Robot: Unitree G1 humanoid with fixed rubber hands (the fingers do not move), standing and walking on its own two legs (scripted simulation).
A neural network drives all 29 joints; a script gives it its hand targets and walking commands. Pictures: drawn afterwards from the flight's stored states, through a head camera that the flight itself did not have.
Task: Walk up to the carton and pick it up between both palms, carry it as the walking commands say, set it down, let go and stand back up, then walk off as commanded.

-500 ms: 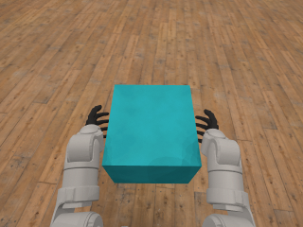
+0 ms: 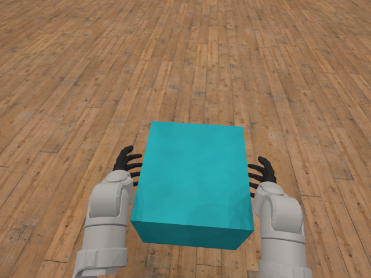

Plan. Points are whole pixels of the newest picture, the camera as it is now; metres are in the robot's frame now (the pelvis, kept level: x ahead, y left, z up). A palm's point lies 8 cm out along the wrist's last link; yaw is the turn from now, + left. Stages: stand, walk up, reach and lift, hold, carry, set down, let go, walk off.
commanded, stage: carry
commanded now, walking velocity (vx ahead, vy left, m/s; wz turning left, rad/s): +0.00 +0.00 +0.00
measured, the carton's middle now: (193, 184) +0.35 +0.00 -0.02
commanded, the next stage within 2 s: none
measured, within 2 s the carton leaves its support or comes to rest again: neither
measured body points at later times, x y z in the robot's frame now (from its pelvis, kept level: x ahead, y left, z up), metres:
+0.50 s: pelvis +0.15 -0.01 -0.02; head +0.15 -0.01 +0.43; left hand +0.45 +0.16 +0.03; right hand +0.44 -0.16 +0.02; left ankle +0.04 +0.08 -0.72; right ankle +0.19 -0.10 -0.72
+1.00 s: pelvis +0.23 -0.01 +0.00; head +0.25 -0.01 +0.45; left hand +0.53 +0.16 +0.04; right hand +0.54 -0.16 +0.03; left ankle +0.11 +0.08 -0.71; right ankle +0.22 -0.10 -0.72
